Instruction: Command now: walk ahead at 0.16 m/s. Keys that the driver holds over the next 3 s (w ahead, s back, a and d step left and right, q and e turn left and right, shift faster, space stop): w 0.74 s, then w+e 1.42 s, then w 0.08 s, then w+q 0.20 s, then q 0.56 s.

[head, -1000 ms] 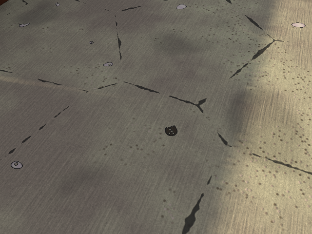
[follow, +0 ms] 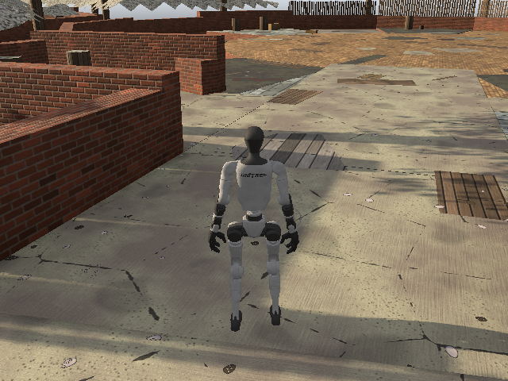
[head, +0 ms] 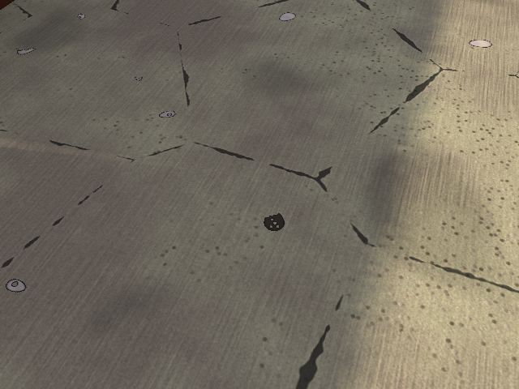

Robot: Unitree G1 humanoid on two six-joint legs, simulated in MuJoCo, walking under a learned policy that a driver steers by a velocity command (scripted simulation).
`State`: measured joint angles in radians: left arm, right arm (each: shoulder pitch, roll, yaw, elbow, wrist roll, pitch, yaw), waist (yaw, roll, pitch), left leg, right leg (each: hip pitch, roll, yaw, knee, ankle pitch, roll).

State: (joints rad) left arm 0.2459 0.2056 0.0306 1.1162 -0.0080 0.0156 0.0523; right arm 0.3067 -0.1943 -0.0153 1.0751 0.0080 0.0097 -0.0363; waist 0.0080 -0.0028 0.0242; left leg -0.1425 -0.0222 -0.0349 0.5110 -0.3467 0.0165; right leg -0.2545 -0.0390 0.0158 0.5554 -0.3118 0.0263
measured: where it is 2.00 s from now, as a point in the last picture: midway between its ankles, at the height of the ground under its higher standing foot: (344, 236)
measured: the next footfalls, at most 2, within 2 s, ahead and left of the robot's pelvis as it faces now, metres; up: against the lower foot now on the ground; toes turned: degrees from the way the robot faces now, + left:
left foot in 0.66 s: +0.45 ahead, +0.08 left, +0.00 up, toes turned +2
right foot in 1.22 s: +0.74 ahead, -0.19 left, +0.00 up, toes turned -16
